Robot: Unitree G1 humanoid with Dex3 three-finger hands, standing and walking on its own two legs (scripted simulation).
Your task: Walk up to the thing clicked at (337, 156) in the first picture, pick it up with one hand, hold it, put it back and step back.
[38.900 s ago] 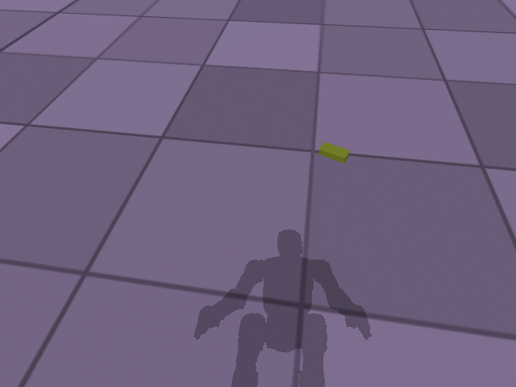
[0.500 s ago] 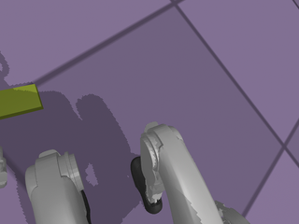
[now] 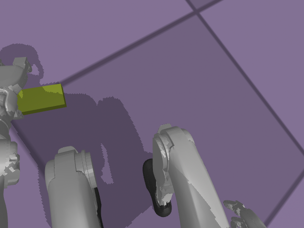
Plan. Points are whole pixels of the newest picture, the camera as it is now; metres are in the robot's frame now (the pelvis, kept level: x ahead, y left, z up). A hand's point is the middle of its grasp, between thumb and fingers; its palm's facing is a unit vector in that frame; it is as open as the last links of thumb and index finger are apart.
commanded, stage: home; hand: left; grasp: from above
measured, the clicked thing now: (39, 99) +0.52 +0.26 -0.33
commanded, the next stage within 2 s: none
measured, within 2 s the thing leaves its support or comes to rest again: neither
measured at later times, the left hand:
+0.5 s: hand (10, 83) +0.49 +0.25 -0.10, palm faces -0.33 -0.48 -0.82, open 9.0 cm
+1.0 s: hand out of the picture +0.31 +0.22 +0.12, palm faces +0.05 -0.95 -0.32, open 7.4 cm
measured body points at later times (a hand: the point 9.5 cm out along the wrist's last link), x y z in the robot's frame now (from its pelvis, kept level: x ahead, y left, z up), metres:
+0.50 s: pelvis +0.02 +0.01 +0.04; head +0.25 +0.05 +0.43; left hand +0.50 +0.28 -0.05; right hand +0.05 -0.25 -0.07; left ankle +0.09 +0.12 -0.31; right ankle +0.12 -0.11 -0.31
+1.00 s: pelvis +0.03 +0.00 +0.23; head +0.16 +0.04 +0.66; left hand +0.31 +0.27 +0.14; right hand +0.26 -0.22 +0.14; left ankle +0.09 +0.12 -0.31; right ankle +0.11 -0.11 -0.31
